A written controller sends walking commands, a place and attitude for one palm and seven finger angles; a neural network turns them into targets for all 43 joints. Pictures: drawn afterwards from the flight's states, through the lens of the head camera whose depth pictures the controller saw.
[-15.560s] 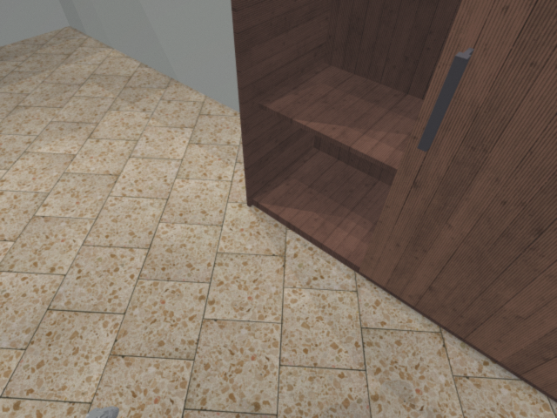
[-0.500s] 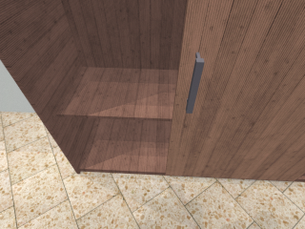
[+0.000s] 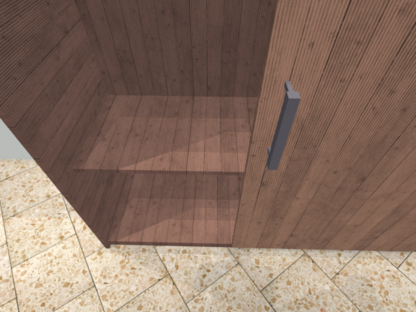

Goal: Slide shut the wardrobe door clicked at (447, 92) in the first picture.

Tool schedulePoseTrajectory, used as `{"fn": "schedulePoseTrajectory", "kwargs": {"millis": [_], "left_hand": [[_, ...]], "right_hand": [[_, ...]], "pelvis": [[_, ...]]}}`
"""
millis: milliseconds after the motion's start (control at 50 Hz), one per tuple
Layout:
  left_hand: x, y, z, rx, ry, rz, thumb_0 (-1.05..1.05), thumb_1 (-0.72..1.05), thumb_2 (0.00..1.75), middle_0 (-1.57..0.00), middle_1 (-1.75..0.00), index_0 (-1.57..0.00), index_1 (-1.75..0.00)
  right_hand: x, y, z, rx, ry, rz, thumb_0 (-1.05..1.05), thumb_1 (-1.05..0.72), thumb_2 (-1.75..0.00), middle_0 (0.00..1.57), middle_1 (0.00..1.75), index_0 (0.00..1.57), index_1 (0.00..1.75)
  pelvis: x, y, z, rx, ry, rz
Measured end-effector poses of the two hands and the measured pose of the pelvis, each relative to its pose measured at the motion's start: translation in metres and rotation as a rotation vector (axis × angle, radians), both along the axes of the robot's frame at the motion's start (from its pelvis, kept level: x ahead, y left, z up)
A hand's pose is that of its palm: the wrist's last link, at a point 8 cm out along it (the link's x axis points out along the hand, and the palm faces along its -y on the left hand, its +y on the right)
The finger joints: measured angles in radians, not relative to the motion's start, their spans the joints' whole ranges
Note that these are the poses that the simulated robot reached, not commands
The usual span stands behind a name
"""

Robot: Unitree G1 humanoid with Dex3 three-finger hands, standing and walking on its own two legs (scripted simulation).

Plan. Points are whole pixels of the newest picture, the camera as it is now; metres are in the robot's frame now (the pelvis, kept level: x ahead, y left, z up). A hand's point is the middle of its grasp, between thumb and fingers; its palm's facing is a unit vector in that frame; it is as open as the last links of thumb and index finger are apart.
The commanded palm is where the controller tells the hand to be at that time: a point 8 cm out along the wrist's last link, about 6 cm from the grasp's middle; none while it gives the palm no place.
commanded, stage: come to a stop and stand still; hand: right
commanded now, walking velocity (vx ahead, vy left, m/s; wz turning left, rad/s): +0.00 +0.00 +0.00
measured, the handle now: (279, 129) +0.49 -0.14 +0.08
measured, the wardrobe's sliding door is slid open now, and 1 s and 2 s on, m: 0.60 0.60 0.60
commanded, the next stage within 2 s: none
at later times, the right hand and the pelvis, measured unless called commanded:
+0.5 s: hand out of the picture +0.11 -0.21 -0.17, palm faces -0.01 +0.96 -0.27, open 7.4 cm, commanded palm none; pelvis +0.03 -0.01 -0.01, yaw +3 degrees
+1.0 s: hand out of the picture +0.04 -0.18 -0.18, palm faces +0.04 +0.99 -0.17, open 7.4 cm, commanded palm none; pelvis +0.04 -0.01 +0.00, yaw +1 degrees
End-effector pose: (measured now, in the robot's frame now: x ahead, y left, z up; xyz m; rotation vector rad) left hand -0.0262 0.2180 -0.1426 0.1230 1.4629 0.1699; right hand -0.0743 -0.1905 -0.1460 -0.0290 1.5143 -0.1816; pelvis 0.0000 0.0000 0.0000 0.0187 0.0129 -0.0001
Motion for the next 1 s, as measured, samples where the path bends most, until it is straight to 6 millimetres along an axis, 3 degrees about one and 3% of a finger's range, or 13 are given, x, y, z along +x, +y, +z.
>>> {"fn": "schedulePoseTrajectory", "kwargs": {"millis": [100,180,240,300,400,500,580,740,860,1000], "left_hand": [[0.070,0.003,0.004,0.048,-0.088,-0.033,0.02,0.94,0.89,-0.20,-0.30,-0.20,-0.30],[0.120,-0.009,0.000,0.075,-0.179,-0.044,0.01,0.94,0.89,-0.20,-0.30,-0.20,-0.30],[0.141,-0.022,0.004,0.069,-0.225,-0.033,0.01,0.93,0.89,-0.20,-0.30,-0.20,-0.30],[0.150,-0.025,0.008,0.073,-0.246,-0.019,0.00,0.94,0.89,-0.20,-0.30,-0.20,-0.30],[0.142,-0.014,0.008,0.074,-0.230,-0.016,-0.01,0.94,0.89,-0.20,-0.30,-0.21,-0.30],[0.120,0.008,-0.001,0.063,-0.210,-0.001,0.00,0.92,0.89,-0.20,-0.30,-0.21,-0.30],[0.097,0.027,-0.014,0.032,-0.184,0.024,0.00,0.92,0.89,-0.20,-0.30,-0.21,-0.30],[0.053,0.036,0.001,0.029,-0.088,0.040,0.00,0.91,0.89,-0.20,-0.30,-0.20,-0.30],[0.038,0.019,0.005,0.063,-0.018,0.010,0.00,0.91,0.89,-0.20,-0.30,-0.20,-0.30],[0.050,-0.013,0.008,0.033,-0.041,-0.005,0.00,0.91,0.89,-0.20,-0.30,-0.20,-0.30]], "right_hand": [[0.011,0.004,-0.001,0.040,0.065,-0.005,0.00,-0.90,-0.90,0.20,0.30,0.20,0.30],[0.033,-0.007,-0.014,0.060,0.104,0.009,0.00,-0.90,-0.90,0.20,0.30,0.20,0.30],[0.064,-0.023,-0.020,0.036,0.079,0.043,0.00,-0.90,-0.90,0.20,0.30,0.20,0.30],[0.102,-0.041,-0.017,-0.007,0.012,0.085,0.00,-0.90,-0.90,0.20,0.30,0.20,0.30],[0.158,-0.067,-0.009,-0.086,-0.131,0.132,0.00,-0.91,-0.90,0.19,0.30,0.20,0.30],[0.183,-0.071,0.005,-0.150,-0.242,0.167,0.00,-0.91,-0.90,0.19,0.30,0.20,0.30],[0.172,-0.060,0.009,-0.184,-0.272,0.182,0.00,-0.91,-0.90,0.19,0.30,0.19,0.30],[0.135,-0.033,0.014,-0.109,-0.188,0.146,0.00,-0.90,-0.90,0.20,0.30,0.20,0.30],[0.120,-0.037,-0.004,-0.058,-0.144,0.084,0.00,-0.91,-0.90,0.20,0.30,0.20,0.30],[0.109,-0.041,-0.008,-0.039,-0.079,0.077,0.00,-0.91,-0.90,0.20,0.30,0.20,0.30]], "pelvis": [[0.028,-0.010,-0.001,0.010,0.000,0.005],[0.053,-0.024,-0.012,0.013,-0.019,0.023],[0.059,-0.027,-0.010,-0.014,-0.025,0.047],[0.056,-0.029,-0.006,-0.013,-0.022,0.057],[0.041,-0.024,-0.003,-0.005,-0.014,0.062],[0.027,-0.011,-0.007,-0.003,-0.017,0.058],[0.022,0.005,-0.013,-0.021,-0.023,0.051],[0.030,0.008,0.002,-0.019,-0.008,0.043],[0.034,-0.005,-0.003,-0.009,-0.006,0.020],[0.039,-0.012,0.002,-0.021,-0.013,0.026]]}}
